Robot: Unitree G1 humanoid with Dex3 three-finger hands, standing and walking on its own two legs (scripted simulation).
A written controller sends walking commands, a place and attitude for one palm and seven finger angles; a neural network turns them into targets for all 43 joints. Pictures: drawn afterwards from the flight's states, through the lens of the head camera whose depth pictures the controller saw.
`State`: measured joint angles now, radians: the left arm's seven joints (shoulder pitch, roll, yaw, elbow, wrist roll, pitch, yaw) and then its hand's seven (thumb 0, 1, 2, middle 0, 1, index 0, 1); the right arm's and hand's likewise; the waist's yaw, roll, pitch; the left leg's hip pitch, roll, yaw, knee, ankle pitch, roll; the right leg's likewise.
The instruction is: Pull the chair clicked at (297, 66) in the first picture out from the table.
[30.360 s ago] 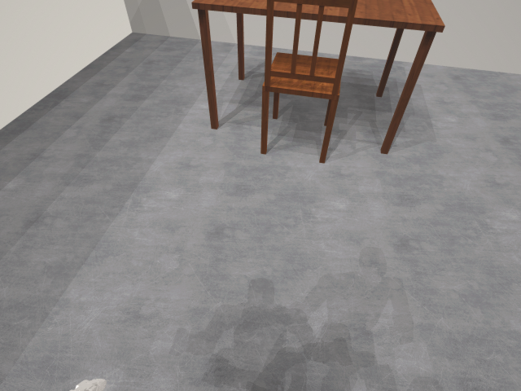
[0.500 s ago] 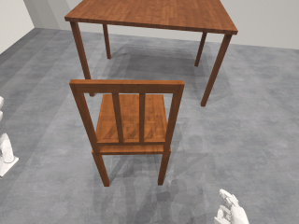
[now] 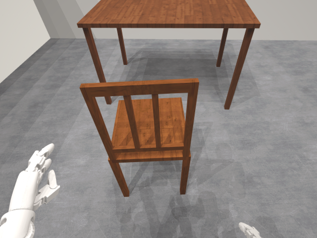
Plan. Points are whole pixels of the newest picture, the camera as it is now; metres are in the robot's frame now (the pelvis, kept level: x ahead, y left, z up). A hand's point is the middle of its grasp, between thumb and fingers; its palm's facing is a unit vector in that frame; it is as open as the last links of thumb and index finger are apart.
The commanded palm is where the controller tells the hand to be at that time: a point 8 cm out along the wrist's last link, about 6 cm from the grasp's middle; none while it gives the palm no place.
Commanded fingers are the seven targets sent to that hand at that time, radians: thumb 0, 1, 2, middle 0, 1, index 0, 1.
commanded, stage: let the arm hang, fingers relaxed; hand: left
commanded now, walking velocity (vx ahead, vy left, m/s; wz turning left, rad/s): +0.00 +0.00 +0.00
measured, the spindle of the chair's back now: (132, 124) +0.53 +0.14 -0.07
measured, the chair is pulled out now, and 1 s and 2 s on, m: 0.66 0.66 0.66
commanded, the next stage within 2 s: look to check the result in 1.00 s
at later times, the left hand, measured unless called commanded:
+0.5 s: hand out of the picture -0.05 +0.17 -0.15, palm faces +0.04 -0.97 -0.26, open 7.3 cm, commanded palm none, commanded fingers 0.00 0.90 0.90 -0.20 -0.30 -0.20 -0.30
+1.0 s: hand out of the picture -0.01 +0.12 -0.16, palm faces +0.05 -0.99 -0.16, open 7.3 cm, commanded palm none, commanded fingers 0.00 0.90 0.90 -0.20 -0.30 -0.20 -0.30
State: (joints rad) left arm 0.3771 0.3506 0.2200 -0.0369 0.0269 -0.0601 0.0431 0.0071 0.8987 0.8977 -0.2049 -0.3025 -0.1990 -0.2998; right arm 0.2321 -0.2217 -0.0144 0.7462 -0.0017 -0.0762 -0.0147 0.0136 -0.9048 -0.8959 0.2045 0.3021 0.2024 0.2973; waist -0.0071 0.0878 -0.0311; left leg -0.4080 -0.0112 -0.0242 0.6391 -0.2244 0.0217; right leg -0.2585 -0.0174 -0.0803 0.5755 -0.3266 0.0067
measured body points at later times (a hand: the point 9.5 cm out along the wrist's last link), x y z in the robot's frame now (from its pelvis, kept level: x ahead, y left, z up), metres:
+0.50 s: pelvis +0.00 -0.02 +0.01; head +0.01 -0.03 +0.46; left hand -0.05 +0.22 -0.13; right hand -0.01 -0.24 -0.15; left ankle +0.05 +0.10 -0.73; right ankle -0.02 -0.13 -0.73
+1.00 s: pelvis +0.01 -0.03 +0.01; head +0.02 -0.04 +0.46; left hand -0.01 +0.17 -0.15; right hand -0.02 -0.23 -0.16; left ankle +0.05 +0.10 -0.73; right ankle -0.02 -0.13 -0.73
